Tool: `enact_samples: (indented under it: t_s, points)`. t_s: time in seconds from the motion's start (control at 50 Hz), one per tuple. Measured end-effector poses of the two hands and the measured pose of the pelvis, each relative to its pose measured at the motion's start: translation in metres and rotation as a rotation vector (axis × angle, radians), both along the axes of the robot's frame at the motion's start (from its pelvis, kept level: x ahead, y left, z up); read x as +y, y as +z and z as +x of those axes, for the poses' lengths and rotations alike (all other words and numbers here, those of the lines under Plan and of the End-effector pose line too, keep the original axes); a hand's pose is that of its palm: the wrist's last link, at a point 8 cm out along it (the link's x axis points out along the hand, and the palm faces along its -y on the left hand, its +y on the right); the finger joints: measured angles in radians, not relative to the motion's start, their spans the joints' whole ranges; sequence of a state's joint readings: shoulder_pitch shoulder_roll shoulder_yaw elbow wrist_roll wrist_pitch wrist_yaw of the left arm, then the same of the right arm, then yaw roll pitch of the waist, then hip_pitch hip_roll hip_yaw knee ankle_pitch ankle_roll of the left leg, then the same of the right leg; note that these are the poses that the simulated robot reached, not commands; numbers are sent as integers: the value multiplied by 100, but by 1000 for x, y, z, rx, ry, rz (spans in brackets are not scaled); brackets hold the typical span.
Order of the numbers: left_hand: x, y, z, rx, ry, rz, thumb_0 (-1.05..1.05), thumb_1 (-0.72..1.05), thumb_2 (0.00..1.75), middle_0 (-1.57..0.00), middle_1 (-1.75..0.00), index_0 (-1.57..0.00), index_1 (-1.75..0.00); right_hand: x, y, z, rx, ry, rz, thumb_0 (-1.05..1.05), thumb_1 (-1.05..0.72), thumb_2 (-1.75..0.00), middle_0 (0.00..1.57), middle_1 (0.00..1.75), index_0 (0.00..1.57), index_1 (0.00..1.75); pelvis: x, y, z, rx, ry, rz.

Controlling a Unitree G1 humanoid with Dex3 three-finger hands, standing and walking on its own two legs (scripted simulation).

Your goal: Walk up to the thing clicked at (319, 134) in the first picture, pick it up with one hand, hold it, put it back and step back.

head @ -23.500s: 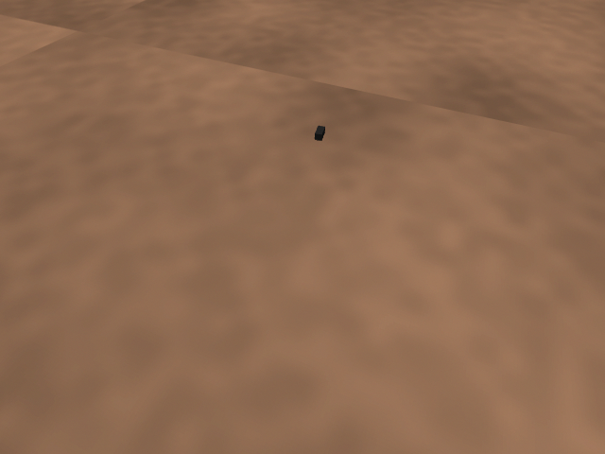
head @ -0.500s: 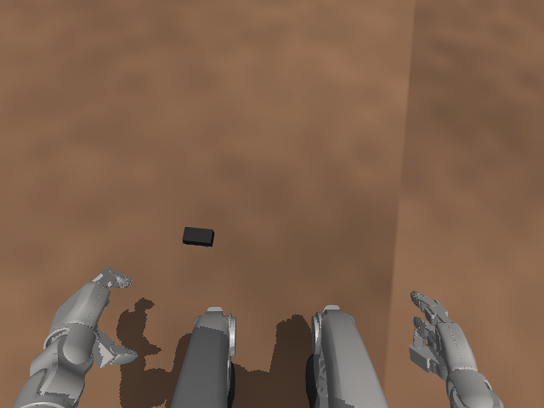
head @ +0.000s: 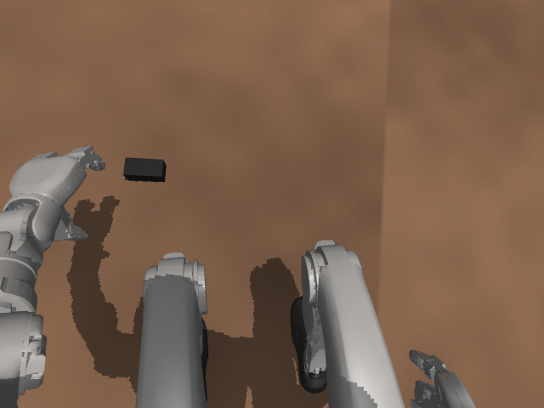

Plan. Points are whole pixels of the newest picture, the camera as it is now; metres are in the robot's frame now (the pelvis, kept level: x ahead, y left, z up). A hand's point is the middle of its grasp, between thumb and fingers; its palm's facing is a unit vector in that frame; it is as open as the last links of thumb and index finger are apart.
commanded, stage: rise first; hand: left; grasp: from above
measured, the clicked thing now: (145, 170) +0.56 +0.25 -0.38
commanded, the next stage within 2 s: none
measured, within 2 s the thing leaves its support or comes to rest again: neither
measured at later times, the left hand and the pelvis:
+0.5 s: hand (92, 183) +0.47 +0.29 -0.21, palm faces -0.49 -0.01 -0.87, open 13.2 cm; pelvis +0.00 +0.01 -0.05, yaw -2 degrees
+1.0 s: hand (104, 174) +0.50 +0.29 -0.24, palm faces -0.47 +0.01 -0.88, open 13.6 cm; pelvis +0.01 +0.01 -0.07, yaw -4 degrees
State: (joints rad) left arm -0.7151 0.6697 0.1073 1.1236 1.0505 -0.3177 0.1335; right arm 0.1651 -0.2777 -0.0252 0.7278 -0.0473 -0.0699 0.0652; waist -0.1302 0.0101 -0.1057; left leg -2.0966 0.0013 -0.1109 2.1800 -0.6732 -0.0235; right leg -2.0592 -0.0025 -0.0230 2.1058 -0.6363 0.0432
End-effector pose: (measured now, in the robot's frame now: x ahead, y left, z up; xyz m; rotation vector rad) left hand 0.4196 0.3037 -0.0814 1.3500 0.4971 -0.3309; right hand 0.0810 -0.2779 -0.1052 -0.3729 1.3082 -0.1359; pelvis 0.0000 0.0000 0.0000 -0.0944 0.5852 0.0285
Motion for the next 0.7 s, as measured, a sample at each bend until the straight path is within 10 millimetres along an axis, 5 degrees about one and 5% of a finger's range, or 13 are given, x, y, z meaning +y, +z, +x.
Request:
enact_samples:
  t_s: [0.18,0.7]
  points:
    - [1,-31,27,-41,-73,69,-1,-28,85,-28,-77,-28,-77,7,-15,-28,105,-25,-21,1,-89,-90,20,30,20,30,7,-25,-1,5,3,-23]
    - [-9,-84,68,-54,-213,124,0,-36,90,-24,-74,-22,-75,11,-42,-44,215,16,-50,0,-90,-90,20,30,21,30,8,-66,3,-10,-16,-52]
